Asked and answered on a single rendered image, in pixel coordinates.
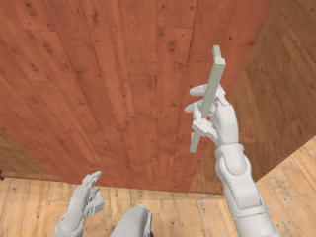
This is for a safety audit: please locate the handle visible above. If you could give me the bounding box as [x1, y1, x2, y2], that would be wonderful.
[190, 45, 226, 153]

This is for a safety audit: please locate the left robot thigh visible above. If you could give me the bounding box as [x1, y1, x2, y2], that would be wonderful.
[110, 206, 153, 237]

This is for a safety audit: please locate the robot right forearm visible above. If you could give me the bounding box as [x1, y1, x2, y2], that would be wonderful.
[214, 143, 281, 237]

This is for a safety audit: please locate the robot left hand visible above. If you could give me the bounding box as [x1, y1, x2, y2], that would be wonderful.
[67, 171, 105, 219]

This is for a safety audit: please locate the robot left shin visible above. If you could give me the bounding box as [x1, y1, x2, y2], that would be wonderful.
[137, 204, 150, 237]

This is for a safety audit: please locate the wardrobe door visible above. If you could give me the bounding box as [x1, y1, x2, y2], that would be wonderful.
[0, 0, 274, 194]
[0, 128, 56, 176]

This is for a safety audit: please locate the robot left forearm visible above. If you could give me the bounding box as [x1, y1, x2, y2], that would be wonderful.
[54, 210, 85, 237]

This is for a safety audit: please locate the robot right hand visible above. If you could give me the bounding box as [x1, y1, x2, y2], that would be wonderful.
[184, 84, 239, 148]

